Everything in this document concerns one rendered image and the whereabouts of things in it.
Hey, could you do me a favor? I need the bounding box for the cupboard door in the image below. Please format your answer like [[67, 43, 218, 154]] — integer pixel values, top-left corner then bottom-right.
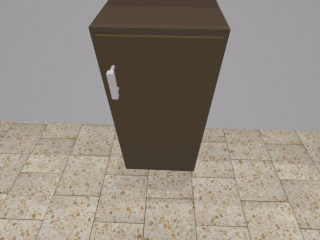
[[95, 34, 223, 144]]

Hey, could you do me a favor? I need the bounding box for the handle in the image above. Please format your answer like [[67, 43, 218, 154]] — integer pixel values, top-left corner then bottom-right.
[[106, 65, 119, 100]]

